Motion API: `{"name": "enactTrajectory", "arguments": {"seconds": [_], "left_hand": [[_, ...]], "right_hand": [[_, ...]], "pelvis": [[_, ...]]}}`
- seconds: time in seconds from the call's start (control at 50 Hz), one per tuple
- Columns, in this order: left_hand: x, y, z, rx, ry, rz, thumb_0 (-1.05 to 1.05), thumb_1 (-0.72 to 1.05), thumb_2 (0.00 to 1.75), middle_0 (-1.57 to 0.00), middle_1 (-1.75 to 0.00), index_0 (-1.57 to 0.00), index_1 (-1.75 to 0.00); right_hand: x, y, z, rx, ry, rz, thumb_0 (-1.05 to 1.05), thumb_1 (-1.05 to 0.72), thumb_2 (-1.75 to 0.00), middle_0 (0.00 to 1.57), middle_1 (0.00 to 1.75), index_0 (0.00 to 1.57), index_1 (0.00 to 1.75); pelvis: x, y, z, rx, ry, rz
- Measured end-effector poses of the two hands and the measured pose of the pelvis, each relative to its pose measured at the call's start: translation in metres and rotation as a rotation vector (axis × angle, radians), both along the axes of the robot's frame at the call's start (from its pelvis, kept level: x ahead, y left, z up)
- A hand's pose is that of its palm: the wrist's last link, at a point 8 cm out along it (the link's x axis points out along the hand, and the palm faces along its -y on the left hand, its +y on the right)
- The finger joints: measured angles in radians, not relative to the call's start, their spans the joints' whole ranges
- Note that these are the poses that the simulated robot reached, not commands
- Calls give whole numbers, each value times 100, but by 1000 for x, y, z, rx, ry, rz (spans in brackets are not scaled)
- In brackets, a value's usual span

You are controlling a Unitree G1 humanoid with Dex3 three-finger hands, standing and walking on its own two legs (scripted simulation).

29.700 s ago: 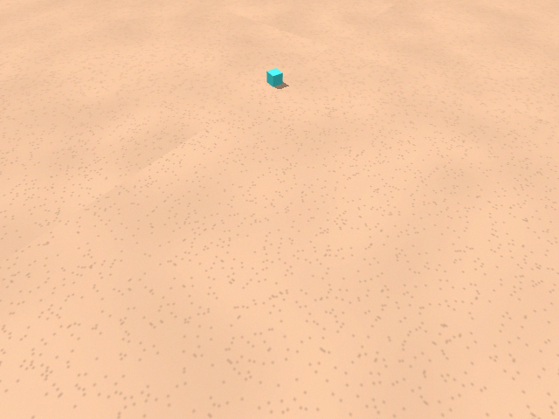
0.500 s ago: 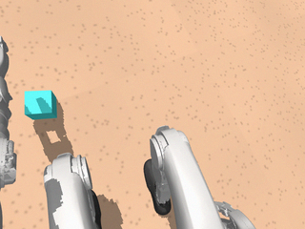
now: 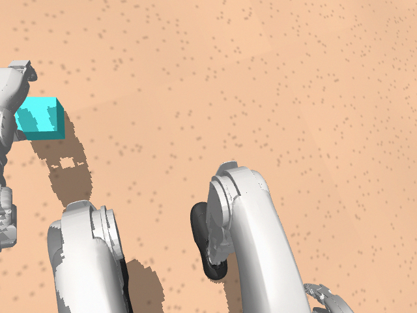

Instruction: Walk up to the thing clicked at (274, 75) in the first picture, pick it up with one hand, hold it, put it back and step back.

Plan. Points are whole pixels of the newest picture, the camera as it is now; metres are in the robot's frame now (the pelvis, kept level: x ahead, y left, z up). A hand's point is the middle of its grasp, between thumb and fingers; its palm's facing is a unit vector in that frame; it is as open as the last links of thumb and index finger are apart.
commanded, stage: home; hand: left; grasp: from above
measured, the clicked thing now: (41, 119) +0.53 +0.22 -0.31
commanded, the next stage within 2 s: none
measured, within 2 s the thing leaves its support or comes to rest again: neither
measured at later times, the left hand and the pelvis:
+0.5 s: hand out of the picture +0.45 +0.25 -0.03, palm faces -0.39 -0.44 -0.81, open 10.2 cm; pelvis +0.01 +0.01 +0.09, yaw +1 degrees
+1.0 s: hand out of the picture +0.30 +0.20 +0.18, palm faces -0.02 -0.93 -0.38, open 7.4 cm; pelvis +0.04 +0.00 +0.27, yaw +4 degrees
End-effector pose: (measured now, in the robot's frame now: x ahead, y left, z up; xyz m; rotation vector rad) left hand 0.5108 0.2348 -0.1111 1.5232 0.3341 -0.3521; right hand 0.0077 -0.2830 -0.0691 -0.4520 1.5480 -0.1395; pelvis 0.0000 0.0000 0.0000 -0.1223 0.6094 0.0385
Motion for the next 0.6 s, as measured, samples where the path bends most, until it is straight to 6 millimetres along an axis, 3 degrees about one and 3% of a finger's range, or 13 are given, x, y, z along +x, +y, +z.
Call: {"name": "enactTrajectory", "arguments": {"seconds": [0.12,0.22,0.28,0.36,0.44,0.6], "left_hand": [[22,6,12,15,-97,83,0,-23,79,-35,-72,-35,-74],[39,14,43,29,-108,158,0,-24,84,-30,-70,-28,-72],[35,21,64,11,-79,213,0,-19,88,-27,-69,-26,-71],[11,31,87,-55,2,281,0,-7,91,-25,-66,-24,-68],[-27,34,112,-193,49,325,0,9,94,-24,-61,-23,-63],[-115,33,174,-466,20,420,0,53,93,-23,-44,-23,-45]], "right_hand": [[3,16,-11,38,-30,-32,0,-91,-90,20,30,20,30],[9,28,-14,92,-60,-64,0,-91,-89,20,30,20,30],[14,33,-10,129,-69,-87,0,-90,-89,20,30,20,30],[24,34,2,164,-81,-98,0,-90,-89,20,30,20,30],[42,28,22,164,-111,-77,0,-90,-89,20,30,20,30],[115,12,82,97,-302,14,0,-91,-90,20,30,20,30]], "pelvis": [[6,2,-5,-1,24,-3],[12,5,3,-4,45,-5],[15,6,15,-1,53,-4],[18,7,37,5,51,2],[16,8,64,13,38,7],[10,5,121,29,-13,24]]}}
